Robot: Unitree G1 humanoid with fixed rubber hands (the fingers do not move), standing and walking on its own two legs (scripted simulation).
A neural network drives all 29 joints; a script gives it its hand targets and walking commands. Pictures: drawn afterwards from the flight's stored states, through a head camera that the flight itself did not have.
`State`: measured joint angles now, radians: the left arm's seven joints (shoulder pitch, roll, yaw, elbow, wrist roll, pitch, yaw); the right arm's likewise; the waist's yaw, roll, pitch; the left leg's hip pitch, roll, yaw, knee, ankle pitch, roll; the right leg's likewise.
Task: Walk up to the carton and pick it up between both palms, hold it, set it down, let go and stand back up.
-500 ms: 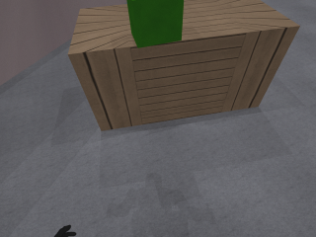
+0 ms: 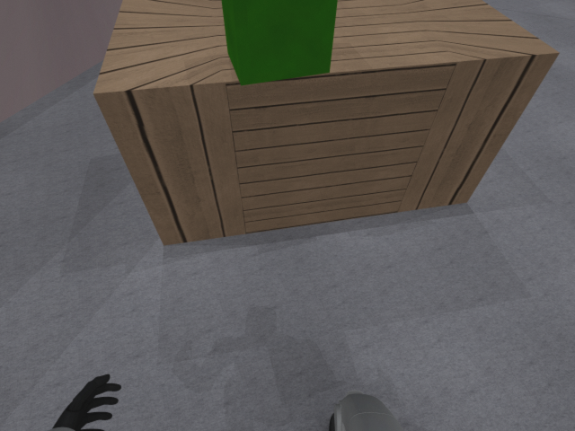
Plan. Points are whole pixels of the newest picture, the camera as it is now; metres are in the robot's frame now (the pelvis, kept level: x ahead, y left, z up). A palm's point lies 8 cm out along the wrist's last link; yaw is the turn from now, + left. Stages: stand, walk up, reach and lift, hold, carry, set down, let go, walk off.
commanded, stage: walk up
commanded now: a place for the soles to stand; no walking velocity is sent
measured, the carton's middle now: (276, 19) +1.06 +0.05 +0.09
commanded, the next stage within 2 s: none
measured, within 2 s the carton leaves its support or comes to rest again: neither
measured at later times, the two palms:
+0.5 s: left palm (123, 325) +0.28 +0.29 -0.09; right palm (570, 384) +0.19 -0.40 -0.08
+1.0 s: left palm (151, 305) +0.32 +0.26 -0.11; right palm (542, 285) +0.35 -0.43 -0.07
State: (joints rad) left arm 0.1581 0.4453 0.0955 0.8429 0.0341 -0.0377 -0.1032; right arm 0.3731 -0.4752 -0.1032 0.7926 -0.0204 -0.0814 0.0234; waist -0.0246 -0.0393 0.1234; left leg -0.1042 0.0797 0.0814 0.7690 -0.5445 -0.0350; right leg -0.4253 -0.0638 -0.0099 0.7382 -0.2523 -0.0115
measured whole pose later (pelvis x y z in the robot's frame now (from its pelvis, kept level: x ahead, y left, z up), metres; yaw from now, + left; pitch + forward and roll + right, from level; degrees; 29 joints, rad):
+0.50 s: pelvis +0.14 -0.04 -0.01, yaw +3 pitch -5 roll +0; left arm 0.13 0.46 0.10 0.79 0.02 -0.05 -0.08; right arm 0.39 -0.51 -0.09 0.78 -0.02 -0.11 -0.01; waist -0.03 -0.03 0.13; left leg -0.22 0.08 0.01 0.90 -0.58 -0.04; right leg -0.52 -0.06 -0.03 0.87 -0.37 -0.03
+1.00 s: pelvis +0.26 -0.08 -0.02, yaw +5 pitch -6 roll +1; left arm 0.22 0.48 0.09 0.84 0.02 -0.02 -0.07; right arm 0.34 -0.49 -0.08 0.81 -0.03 -0.12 -0.02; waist 0.00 -0.06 0.11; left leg -0.34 0.07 0.07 0.93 -0.49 0.00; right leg -0.61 -0.06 -0.02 1.13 -0.45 -0.02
